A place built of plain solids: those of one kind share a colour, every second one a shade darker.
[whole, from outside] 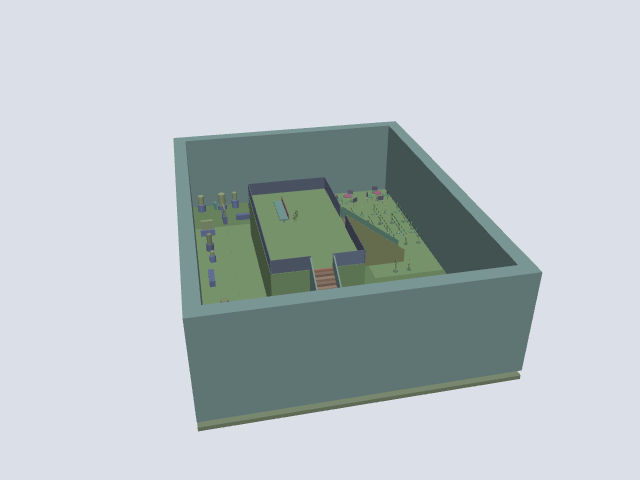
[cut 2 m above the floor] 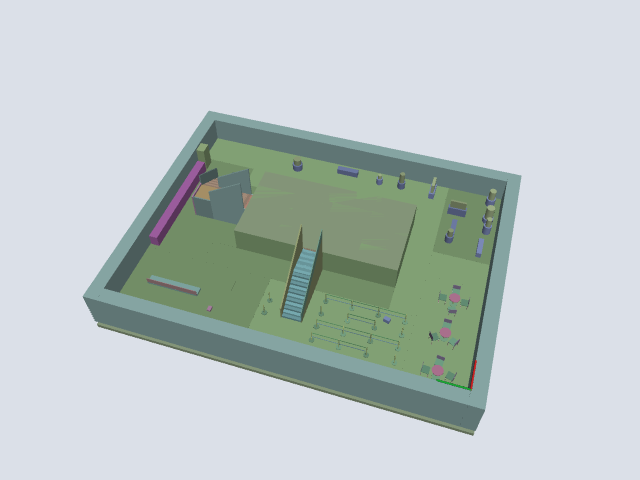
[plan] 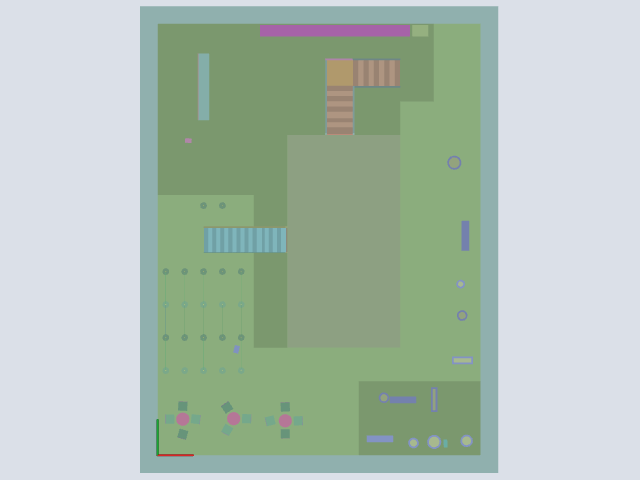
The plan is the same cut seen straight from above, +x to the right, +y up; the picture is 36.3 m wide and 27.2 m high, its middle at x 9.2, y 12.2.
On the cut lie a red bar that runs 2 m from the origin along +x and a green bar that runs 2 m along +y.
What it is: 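A hall 6.4 m high, a terminal's waiting hall, with a gallery 3.65 m up on a block that stands free in the hall over kiosks, stores and staff rooms, reached by 2 stairs; the long run, standing free in the hall, has 21 risers at 37 degrees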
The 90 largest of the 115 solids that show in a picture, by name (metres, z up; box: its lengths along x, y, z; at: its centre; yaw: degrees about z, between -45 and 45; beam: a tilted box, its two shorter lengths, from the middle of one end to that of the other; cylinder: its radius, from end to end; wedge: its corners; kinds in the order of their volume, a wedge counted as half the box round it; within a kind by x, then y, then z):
{
 "floor_1": {"box": [5.45, 10.55, 1.0], "at": [2.73, 9.47, -0.5]},
 "floor_2": {"box": [5.45, 2.3, 1.0], "at": [2.73, 15.9, -0.5]},
 "floor_3": {"box": [5.45, 7.4, 1.0], "at": [2.73, 20.75, -0.5]},
 "floor_4": {"box": [9.1, 4.2, 1.0], "at": [4.55, 2.1, -0.5]},
 "floor_5": {"box": [1.9, 13.95, 1.0], "at": [6.4, 13.07, -0.5]},
 "floor_6": {"box": [2.3, 4.2, 1.0], "at": [10.25, 2.1, -0.5]},
 "floor_7": {"box": [10.2, 1.9, 1.0], "at": [10.55, 5.15, -0.5]},
 "floor_8": {"box": [6.4, 12.05, 4.65], "at": [10.55, 12.12, 1.33]},
 "floor_9": {"box": [6.4, 1.9, 1.0], "at": [10.55, 19.1, -0.5]},
 "floor_10": {"box": [10.2, 4.4, 1.0], "at": [10.55, 22.25, -0.5]},
 "floor_11": {"box": [1.9, 13.95, 1.0], "at": [14.7, 13.07, -0.5]},
 "floor_12": {"box": [6.9, 4.2, 1.0], "at": [14.85, 2.1, -0.5]},
 "floor_13": {"box": [2.65, 20.25, 1.0], "at": [16.98, 14.32, -0.5]},
 "wall_1": {"box": [1.0, 24.45, 7.4], "at": [-0.5, 12.22, 2.7]},
 "wall_2": {"box": [20.3, 1.0, 7.4], "at": [9.15, -0.5, 2.7]},
 "wall_3": {"box": [20.3, 1.0, 7.4], "at": [9.15, 24.95, 2.7]},
 "wall_4": {"wedge": [[9.49, 18.27, -0.05], [9.49, 18.27, 4.63], [9.49, 20.95, -0.05], [9.49, 20.95, 2.97], [9.59, 18.27, -0.05], [9.59, 18.27, 4.63], [9.59, 20.95, -0.05], [9.59, 20.95, 2.97]]},
 "wall_5": {"box": [0.1, 1.44, 2.84], "at": [9.54, 21.67, 1.37]},
 "wall_6": {"wedge": [[11.05, 18.27, -0.05], [11.05, 18.27, 4.63], [11.05, 20.92, -0.05], [11.05, 20.92, 2.98], [11.15, 18.27, -0.05], [11.15, 18.27, 4.63], [11.15, 20.92, -0.05], [11.15, 20.92, 2.98]]},
 "wall_7": {"wedge": [[11.05, 20.82, -0.05], [11.05, 20.82, 2.8], [11.05, 20.92, -0.05], [11.05, 20.92, 2.8], [13.76, 20.82, -0.05], [13.76, 20.82, 1.12], [13.76, 20.92, -0.05], [13.76, 20.92, 1.12]]},
 "wall_8": {"wedge": [[11.05, 22.39, -0.05], [11.05, 22.39, 2.8], [11.05, 22.49, -0.05], [11.05, 22.49, 2.8], [13.76, 22.39, -0.05], [13.76, 22.39, 1.12], [13.76, 22.49, -0.05], [13.76, 22.49, 1.12]]},
 "wall_9": {"box": [1.0, 24.45, 7.4], "at": [18.8, 12.22, 2.7]},
 "floor_base_1": {"box": [20.3, 26.45, 0.3], "at": [9.15, 12.22, -1.57]},
 "floor_base_2": {"box": [6.4, 12.05, 0.3], "at": [10.55, 12.12, 2.08]},
 "step_1": {"box": [1.46, 0.38, 3.52], "at": [10.32, 18.4, 1.71]},
 "step_2": {"box": [1.47, 0.38, 3.34], "at": [10.32, 18.69, 1.62]},
 "step_3": {"box": [1.47, 0.38, 3.16], "at": [10.32, 18.99, 1.53]},
 "step_4": {"box": [1.47, 0.38, 2.97], "at": [10.32, 19.28, 1.44]},
 "step_5": {"box": [1.47, 0.38, 2.79], "at": [10.32, 19.58, 1.35]},
 "step_6": {"box": [1.47, 0.38, 2.61], "at": [10.32, 19.87, 1.25]},
 "step_7": {"box": [1.47, 0.38, 2.43], "at": [10.32, 20.17, 1.16]},
 "step_8": {"box": [1.47, 0.38, 2.24], "at": [10.32, 20.46, 1.07]},
 "step_9": {"box": [1.46, 0.38, 2.06], "at": [10.32, 20.76, 0.98]},
 "step_10": {"box": [0.38, 1.46, 1.69], "at": [11.18, 21.65, 0.8]},
 "step_11": {"box": [0.38, 1.47, 1.51], "at": [11.48, 21.65, 0.71]},
 "step_12": {"box": [0.38, 1.47, 1.33], "at": [11.77, 21.65, 0.61]},
 "step_13": {"box": [0.38, 1.47, 1.15], "at": [12.07, 21.65, 0.52]},
 "step_14": {"box": [0.38, 1.47, 0.96], "at": [12.36, 21.65, 0.43]},
 "step_15": {"box": [0.38, 1.47, 0.78], "at": [12.66, 21.65, 0.34]},
 "step_16": {"box": [0.38, 1.47, 0.6], "at": [12.95, 21.65, 0.25]},
 "step_17": {"box": [0.38, 1.47, 0.42], "at": [13.25, 21.65, 0.16]},
 "step_18": {"box": [0.38, 1.47, 0.23], "at": [13.54, 21.65, 0.07]},
 "step_sar_1": {"box": [0.31, 1.37, 0.4], "at": [3.01, 12.2, 0.15]},
 "step_sar_2": {"box": [0.31, 1.37, 0.57], "at": [3.24, 12.2, 0.24]},
 "step_sar_3": {"box": [0.31, 1.37, 0.75], "at": [3.47, 12.2, 0.32]},
 "step_sar_4": {"box": [0.31, 1.37, 0.92], "at": [3.7, 12.2, 0.41]},
 "step_sar_5": {"box": [0.31, 1.37, 1.09], "at": [3.93, 12.2, 0.5]},
 "step_sar_6": {"box": [0.31, 1.37, 1.27], "at": [4.16, 12.2, 0.58]},
 "step_sar_7": {"box": [0.31, 1.37, 1.44], "at": [4.39, 12.2, 0.67]},
 "step_sar_8": {"box": [0.31, 1.37, 1.62], "at": [4.62, 12.2, 0.76]},
 "step_sar_9": {"box": [0.31, 1.37, 1.79], "at": [4.85, 12.2, 0.84]},
 "step_sar_10": {"box": [0.31, 1.37, 1.96], "at": [5.07, 12.2, 0.93]},
 "step_sar_11": {"box": [0.31, 1.37, 2.14], "at": [5.3, 12.2, 1.02]},
 "step_sar_12": {"box": [0.31, 1.37, 2.31], "at": [5.53, 12.2, 1.11]},
 "step_sar_13": {"box": [0.31, 1.37, 2.49], "at": [5.76, 12.2, 1.19]},
 "step_sar_14": {"box": [0.31, 1.37, 2.66], "at": [5.99, 12.2, 1.28]},
 "step_sar_15": {"box": [0.31, 1.37, 2.83], "at": [6.22, 12.2, 1.37]},
 "step_sar_16": {"box": [0.31, 1.37, 3.01], "at": [6.45, 12.2, 1.45]},
 "step_sar_17": {"box": [0.31, 1.37, 3.18], "at": [6.68, 12.2, 1.54]},
 "step_sar_18": {"box": [0.31, 1.37, 3.36], "at": [6.91, 12.2, 1.63]},
 "step_sar_19": {"box": [0.31, 1.37, 3.53], "at": [7.14, 12.2, 1.72]},
 "counter_1": {"box": [8.5, 0.65, 0.91], "at": [10.05, 24.05, 0.46]},
 "floor_l1a_1": {"box": [1.48, 1.47, 1.88], "at": [10.33, 21.65, 0.89]},
 "piece_1": {"box": [1.5, 0.38, 0.46], "at": [12.6, 0.93, 0.23]},
 "piece_2": {"cylinder": 0.3, "from": [12.82, 3.26, 0.0], "to": [12.82, 3.26, 0.6]},
 "piece_3": {"box": [1.5, 0.38, 0.46], "at": [13.9, 3.14, 0.23]},
 "piece_4": {"cylinder": 0.3, "from": [14.5, 0.7, 0.0], "to": [14.5, 0.7, 0.75]},
 "piece_5": {"cylinder": 0.4, "from": [15.67, 0.76, 0.0], "to": [15.67, 0.76, 0.4]},
 "piece_6": {"box": [0.36, 1.4, 0.7], "at": [15.67, 3.16, 0.35]},
 "piece_7": {"cylinder": 0.4, "from": [16.81, 16.58, 0.0], "to": [16.81, 16.58, 0.55]},
 "piece_8": {"cylinder": 0.3, "from": [17.26, 7.92, 0.0], "to": [17.26, 7.92, 0.6]},
 "piece_9": {"box": [1.2, 0.44, 0.55], "at": [17.27, 5.38, 0.28]},
 "piece_10": {"box": [0.43, 1.7, 0.47], "at": [17.44, 12.44, 0.23]},
 "piece_11": {"cylinder": 0.35, "from": [17.51, 0.82, 0.0], "to": [17.51, 0.82, 0.65]},
 "wall_sar_1": {"wedge": [[2.6, 11.46, -0.05], [2.6, 11.46, 0.22], [2.6, 11.51, -0.05], [2.6, 11.51, 0.22], [7.23, 11.46, -0.05], [7.23, 11.46, 3.73], [7.23, 11.51, -0.05], [7.23, 11.51, 3.73]]},
 "wall_sar_2": {"wedge": [[2.6, 12.88, -0.05], [2.6, 12.88, 1.05], [2.6, 12.98, -0.05], [2.6, 12.98, 1.05], [7.23, 12.88, -0.05], [7.23, 12.88, 4.57], [7.23, 12.98, -0.05], [7.23, 12.98, 4.57]]},
 "rail_rim_1": {"box": [0.04, 5.36, 1.03], "at": [7.4, 8.78, 4.17]},
 "rail_rim_2": {"box": [0.04, 5.17, 1.03], "at": [7.4, 15.56, 4.17]},
 "rail_rim_3": {"box": [6.4, 0.04, 1.03], "at": [10.55, 6.15, 4.17]},
 "rail_rim_4": {"box": [0.04, 12.05, 1.03], "at": [13.7, 12.12, 4.17]},
 "tall_1": {"box": [0.9, 0.65, 1.95], "at": [14.88, 24.05, 0.97]},
 "plant_1": {"cylinder": 0.3, "from": [15.67, 0.76, 0.4], "to": [15.67, 0.76, 1.46]},
 "plant_2": {"cylinder": 0.3, "from": [16.81, 16.58, 0.55], "to": [16.81, 16.58, 1.06]},
 "plant_3": {"box": [1.0, 0.24, 0.81], "at": [17.27, 5.38, 0.95]},
 "plant_4": {"cylinder": 0.25, "from": [17.51, 0.82, 0.65], "to": [17.51, 0.82, 1.46]},
 "floor_hda_1": {"box": [1.47, 0.14, 3.7], "at": [10.32, 18.22, 1.8]},
 "seat_1": {"box": [0.65, 3.78, 0.15], "at": [2.6, 20.88, 0.38]},
 "seat_2": {"box": [0.69, 3.15, 0.1], "at": [11.7, 10.0, 4.02]},
 "rail_sar_1": {"wedge": [[2.6, 11.46, 0.21], [2.6, 11.46, 1.06], [2.6, 11.51, 0.21], [2.6, 11.51, 1.06], [7.23, 11.46, 3.73], [7.23, 11.46, 4.58], [7.23, 11.51, 3.73], [7.23, 11.51, 4.58]]},
 "wall_l1ag_1": {"box": [1.56, 0.1, 2.84], "at": [10.27, 22.44, 1.37]}
}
